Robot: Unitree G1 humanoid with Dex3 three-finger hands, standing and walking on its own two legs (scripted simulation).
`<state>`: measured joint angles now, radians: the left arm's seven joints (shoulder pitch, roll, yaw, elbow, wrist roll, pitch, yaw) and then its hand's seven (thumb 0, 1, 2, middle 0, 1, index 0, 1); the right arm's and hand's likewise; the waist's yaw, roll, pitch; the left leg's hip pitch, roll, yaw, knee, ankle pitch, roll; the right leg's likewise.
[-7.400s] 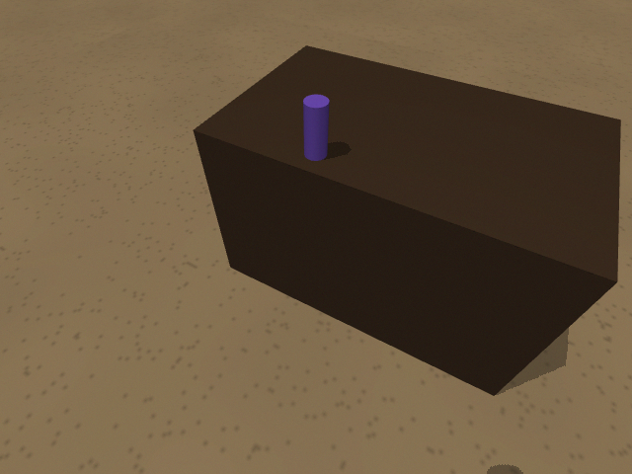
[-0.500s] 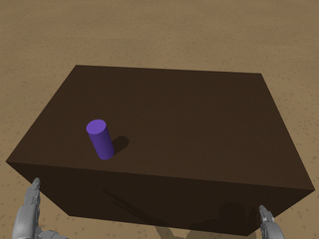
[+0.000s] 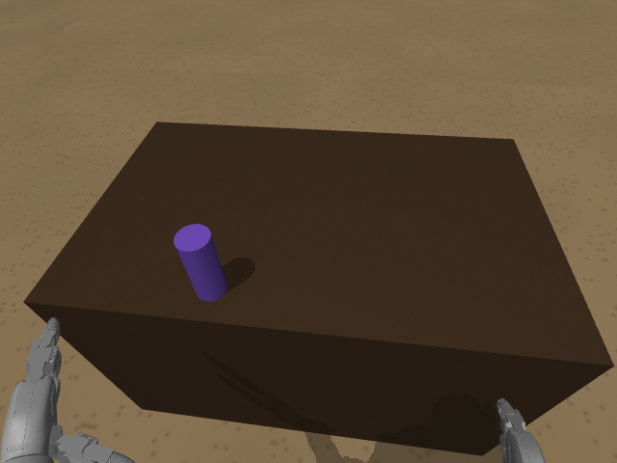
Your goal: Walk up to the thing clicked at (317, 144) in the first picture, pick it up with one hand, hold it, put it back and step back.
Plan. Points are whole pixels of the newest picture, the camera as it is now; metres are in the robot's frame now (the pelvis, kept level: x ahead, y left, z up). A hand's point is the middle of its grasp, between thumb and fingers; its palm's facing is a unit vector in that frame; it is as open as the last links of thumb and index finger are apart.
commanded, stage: go down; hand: left
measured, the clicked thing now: (202, 264) +0.45 +0.22 -0.05
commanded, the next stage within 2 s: none
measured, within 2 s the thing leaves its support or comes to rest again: neither
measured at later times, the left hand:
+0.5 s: hand (75, 338) +0.26 +0.32 +0.04, palm faces +0.28 -0.94 -0.18, open 17.6 cm
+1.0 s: hand (61, 291) +0.32 +0.36 +0.05, palm faces +0.19 -0.98 +0.01, open 17.7 cm
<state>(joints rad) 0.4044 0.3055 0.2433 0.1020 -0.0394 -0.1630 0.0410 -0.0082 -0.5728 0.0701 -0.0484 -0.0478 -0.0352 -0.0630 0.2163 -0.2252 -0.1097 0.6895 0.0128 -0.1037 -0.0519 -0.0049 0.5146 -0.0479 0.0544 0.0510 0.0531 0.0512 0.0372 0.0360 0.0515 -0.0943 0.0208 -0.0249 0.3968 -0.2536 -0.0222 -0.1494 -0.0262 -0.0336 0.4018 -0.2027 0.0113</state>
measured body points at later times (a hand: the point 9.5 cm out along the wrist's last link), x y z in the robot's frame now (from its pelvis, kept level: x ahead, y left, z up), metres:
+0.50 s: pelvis -0.01 +0.00 -0.01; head +0.01 +0.01 +0.44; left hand +0.24 +0.36 +0.05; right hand +0.16 -0.25 -0.10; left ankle -0.02 +0.14 -0.74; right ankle +0.01 -0.13 -0.74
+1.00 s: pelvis -0.01 +0.01 -0.02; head +0.03 +0.04 +0.43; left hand +0.30 +0.41 +0.05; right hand +0.15 -0.25 -0.09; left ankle -0.02 +0.14 -0.74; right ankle +0.01 -0.13 -0.74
